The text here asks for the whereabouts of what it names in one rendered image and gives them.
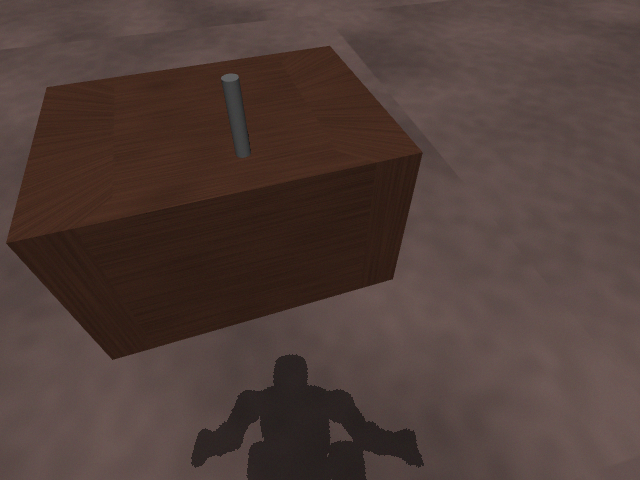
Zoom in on can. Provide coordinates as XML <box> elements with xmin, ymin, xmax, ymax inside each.
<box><xmin>221</xmin><ymin>73</ymin><xmax>251</xmax><ymax>158</ymax></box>

